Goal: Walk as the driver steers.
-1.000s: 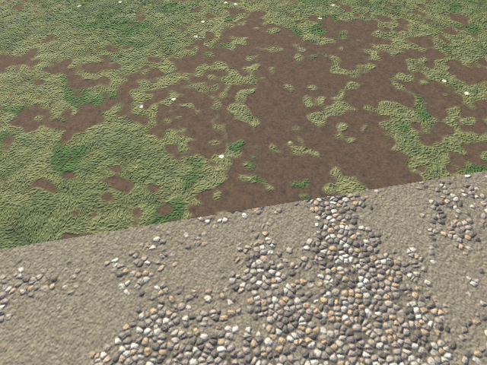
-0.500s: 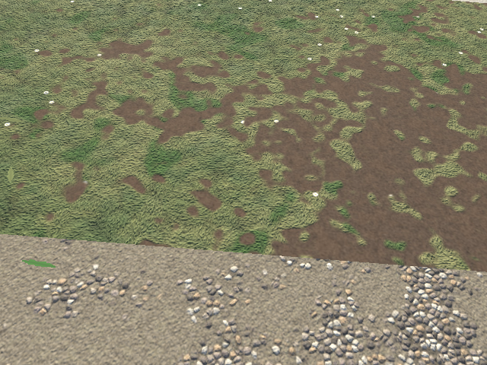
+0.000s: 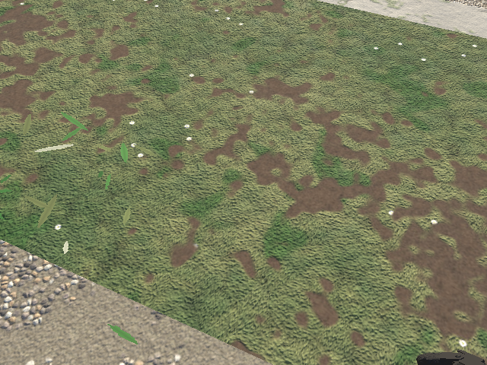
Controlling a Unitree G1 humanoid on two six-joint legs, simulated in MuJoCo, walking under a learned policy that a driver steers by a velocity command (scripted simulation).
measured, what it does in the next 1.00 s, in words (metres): walks ahead, turning right: left foot, then right foot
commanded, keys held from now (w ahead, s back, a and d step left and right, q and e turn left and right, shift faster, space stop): w+e+shift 0.82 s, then w+shift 0.12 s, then q+shift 0.06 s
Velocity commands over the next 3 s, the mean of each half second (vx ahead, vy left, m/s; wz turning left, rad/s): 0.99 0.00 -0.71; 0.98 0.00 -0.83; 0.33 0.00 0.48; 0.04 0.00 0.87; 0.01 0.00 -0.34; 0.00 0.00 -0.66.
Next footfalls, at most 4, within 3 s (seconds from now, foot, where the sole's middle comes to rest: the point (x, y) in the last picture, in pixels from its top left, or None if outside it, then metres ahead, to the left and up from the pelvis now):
0.18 left None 0.35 0.14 -0.77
0.62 right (327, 301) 0.70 -0.17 -0.77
1.04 left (365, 192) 1.12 -0.32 -0.77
1.48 right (429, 196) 1.12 -0.54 -0.77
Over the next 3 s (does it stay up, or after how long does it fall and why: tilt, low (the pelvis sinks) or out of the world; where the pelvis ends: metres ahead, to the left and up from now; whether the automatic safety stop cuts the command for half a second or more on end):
stays up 1.10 -0.37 0.00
